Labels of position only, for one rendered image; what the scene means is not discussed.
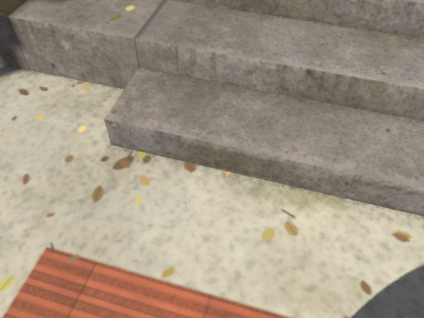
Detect stairs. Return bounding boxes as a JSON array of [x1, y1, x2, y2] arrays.
[[104, 0, 424, 216]]

